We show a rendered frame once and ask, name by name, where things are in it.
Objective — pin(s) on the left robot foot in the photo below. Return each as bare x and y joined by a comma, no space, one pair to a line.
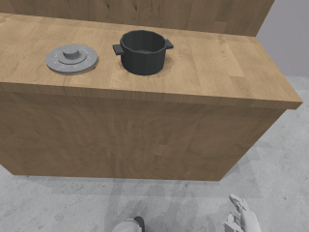
140,222

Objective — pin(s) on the lid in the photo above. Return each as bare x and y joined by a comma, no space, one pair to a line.
85,60

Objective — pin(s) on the robot left shin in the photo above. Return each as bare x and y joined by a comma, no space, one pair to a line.
132,220

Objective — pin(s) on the knob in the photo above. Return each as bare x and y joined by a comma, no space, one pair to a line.
70,51

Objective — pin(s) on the pot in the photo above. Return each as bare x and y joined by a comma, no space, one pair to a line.
142,51

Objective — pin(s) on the table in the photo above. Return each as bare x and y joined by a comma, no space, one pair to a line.
217,94

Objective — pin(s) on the right robot hand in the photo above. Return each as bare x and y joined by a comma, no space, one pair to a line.
245,222

